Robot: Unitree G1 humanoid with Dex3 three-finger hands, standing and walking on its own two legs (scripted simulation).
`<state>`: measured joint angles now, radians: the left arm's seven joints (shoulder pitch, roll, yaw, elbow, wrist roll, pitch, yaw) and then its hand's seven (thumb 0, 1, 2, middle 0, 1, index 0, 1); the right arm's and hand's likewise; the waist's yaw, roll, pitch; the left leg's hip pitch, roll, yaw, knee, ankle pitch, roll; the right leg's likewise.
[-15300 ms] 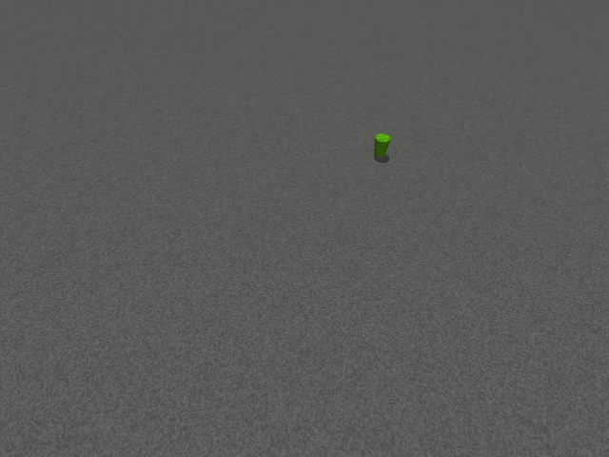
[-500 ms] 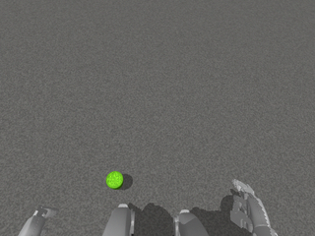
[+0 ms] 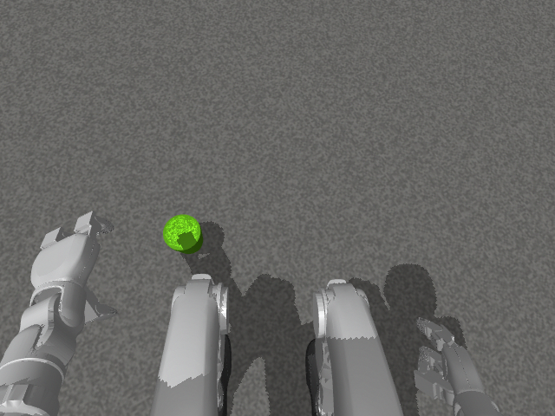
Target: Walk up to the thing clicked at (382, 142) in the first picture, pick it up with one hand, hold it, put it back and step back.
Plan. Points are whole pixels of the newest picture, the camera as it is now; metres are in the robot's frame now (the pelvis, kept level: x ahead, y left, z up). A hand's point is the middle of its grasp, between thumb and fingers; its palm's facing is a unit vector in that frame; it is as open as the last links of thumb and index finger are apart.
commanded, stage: rise first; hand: left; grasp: from above
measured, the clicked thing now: (186, 237) +0.44 +0.21 -0.41
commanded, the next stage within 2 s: approach in 1.40 s
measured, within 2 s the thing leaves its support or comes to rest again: neither
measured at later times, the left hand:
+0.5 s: hand (120, 257) +0.36 +0.29 -0.24, palm faces -0.44 -0.13 -0.89, open 14.2 cm
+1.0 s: hand (136, 247) +0.39 +0.28 -0.27, palm faces -0.44 -0.06 -0.90, open 13.9 cm
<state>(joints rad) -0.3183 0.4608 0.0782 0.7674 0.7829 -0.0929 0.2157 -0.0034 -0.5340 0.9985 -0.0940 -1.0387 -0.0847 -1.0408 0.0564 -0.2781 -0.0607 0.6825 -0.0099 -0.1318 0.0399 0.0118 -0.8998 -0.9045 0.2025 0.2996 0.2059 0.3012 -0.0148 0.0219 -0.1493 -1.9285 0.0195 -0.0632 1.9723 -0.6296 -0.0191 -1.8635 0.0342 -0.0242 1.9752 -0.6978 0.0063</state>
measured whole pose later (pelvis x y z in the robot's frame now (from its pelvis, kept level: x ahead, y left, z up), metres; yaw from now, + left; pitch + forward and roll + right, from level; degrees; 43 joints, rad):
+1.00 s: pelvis -0.01 +0.00 -0.10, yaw -4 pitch +34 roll -5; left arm -0.67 0.58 0.09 1.23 1.21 -0.22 0.46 0.00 -0.48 0.96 -0.17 -0.90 -0.15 -0.91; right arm 0.08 -0.24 -0.04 0.79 -0.12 -0.06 0.10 0.01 -0.91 -0.91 0.20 0.30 0.21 0.30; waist -0.11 -0.02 -0.11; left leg -2.25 0.03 -0.11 2.30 -0.65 -0.02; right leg -2.17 0.06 -0.06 2.28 -0.71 0.02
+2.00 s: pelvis -0.01 +0.00 -0.13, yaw -5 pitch +34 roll -5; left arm -0.96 0.55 0.05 1.54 1.21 -0.05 0.60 0.00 -0.57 1.02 -0.09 -1.02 -0.08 -1.02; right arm 0.11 -0.26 0.04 0.81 -0.16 -0.10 0.15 0.00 -0.91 -0.90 0.20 0.30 0.21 0.30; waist -0.25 0.00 -0.08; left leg -2.32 0.04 -0.14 2.37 -0.65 -0.03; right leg -2.25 0.08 -0.08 2.34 -0.68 0.01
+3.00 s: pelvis +0.00 +0.00 -0.15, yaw -8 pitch +30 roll -8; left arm -0.89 0.69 0.11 1.63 1.15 -0.19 0.61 0.00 -0.51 0.94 -0.07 -1.03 -0.08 -1.01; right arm 0.12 -0.26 0.12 0.84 -0.23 -0.19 0.28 0.00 -0.90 -0.90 0.20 0.30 0.20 0.30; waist -0.27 -0.03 0.06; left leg -2.33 0.03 -0.19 2.49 -0.70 -0.03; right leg -2.24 0.09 -0.13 2.42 -0.72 0.02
